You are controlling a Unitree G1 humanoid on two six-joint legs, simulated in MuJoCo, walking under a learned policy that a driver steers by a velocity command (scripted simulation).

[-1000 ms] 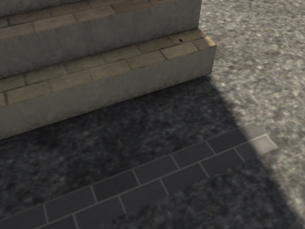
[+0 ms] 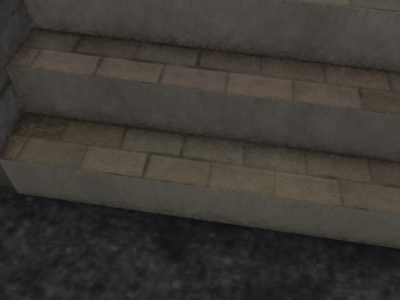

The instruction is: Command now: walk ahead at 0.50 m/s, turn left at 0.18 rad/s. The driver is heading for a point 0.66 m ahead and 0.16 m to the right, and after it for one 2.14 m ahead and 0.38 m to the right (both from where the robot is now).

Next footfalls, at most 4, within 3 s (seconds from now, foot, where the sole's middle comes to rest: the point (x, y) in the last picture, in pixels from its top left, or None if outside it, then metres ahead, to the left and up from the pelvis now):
0.34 right None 0.35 -0.13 -0.78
0.82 left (180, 275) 0.56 0.06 -0.78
1.54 right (322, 179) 0.81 -0.41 -0.57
2.22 left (321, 94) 1.00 -0.39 -0.35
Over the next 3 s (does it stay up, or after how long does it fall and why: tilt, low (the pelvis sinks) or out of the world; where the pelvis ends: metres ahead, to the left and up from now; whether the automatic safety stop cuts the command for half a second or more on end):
stays up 1.25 -0.55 0.64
